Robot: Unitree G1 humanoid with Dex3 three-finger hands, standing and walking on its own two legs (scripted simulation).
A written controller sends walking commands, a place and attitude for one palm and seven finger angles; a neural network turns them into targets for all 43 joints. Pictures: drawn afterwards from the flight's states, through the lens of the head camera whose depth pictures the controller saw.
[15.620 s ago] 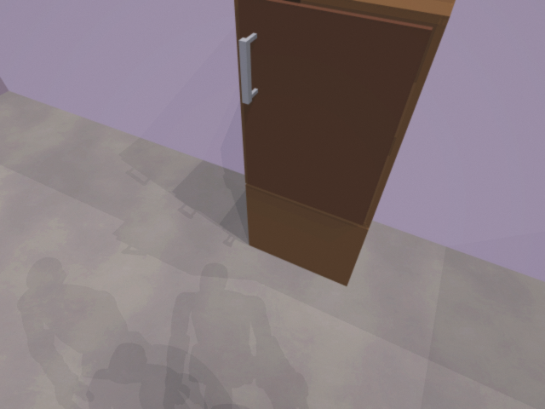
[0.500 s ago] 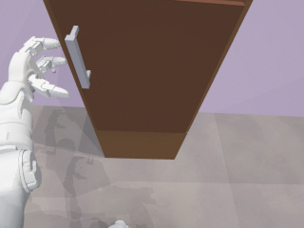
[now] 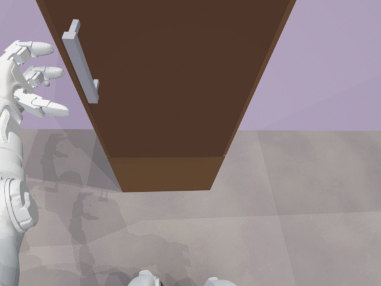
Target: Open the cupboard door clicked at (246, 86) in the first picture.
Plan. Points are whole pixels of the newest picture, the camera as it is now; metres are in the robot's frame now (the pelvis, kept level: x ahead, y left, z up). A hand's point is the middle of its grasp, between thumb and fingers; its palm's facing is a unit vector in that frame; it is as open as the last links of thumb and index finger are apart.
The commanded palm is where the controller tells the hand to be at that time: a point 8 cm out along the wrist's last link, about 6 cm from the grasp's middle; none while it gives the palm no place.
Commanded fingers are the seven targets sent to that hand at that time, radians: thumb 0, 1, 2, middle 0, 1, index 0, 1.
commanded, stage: slide the fingers in behind the handle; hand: left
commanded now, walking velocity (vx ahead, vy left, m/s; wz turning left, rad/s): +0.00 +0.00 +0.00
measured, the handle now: (85, 65) +0.53 +0.18 +0.13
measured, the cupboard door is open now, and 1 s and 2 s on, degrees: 0 0 0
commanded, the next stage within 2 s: close the thumb around the handle in 1.68 s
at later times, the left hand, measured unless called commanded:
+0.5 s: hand (59, 81) +0.49 +0.22 +0.13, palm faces +0.00 -1.00 +0.01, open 14.0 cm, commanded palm +0.47 +0.26 +0.13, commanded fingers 0.00 -0.50 0.30 -0.30 -1.20 -0.30 -1.20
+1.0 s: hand (84, 82) +0.48 +0.17 +0.14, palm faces +0.01 -1.00 -0.01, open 14.0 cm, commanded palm +0.46 +0.22 +0.13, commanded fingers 0.00 -0.50 0.30 -0.30 -1.20 -0.30 -1.20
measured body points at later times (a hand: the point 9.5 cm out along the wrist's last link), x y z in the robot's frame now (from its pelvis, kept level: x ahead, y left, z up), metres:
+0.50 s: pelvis +0.01 +0.01 +0.00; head +0.09 +0.03 +0.44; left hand +0.49 +0.28 +0.13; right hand +0.03 -0.26 -0.11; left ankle +0.03 +0.07 -0.70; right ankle -0.03 -0.11 -0.70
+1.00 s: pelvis +0.00 -0.01 +0.00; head +0.07 +0.00 +0.45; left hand +0.48 +0.23 +0.14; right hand +0.02 -0.28 -0.11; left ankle +0.03 +0.07 -0.70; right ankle -0.03 -0.11 -0.70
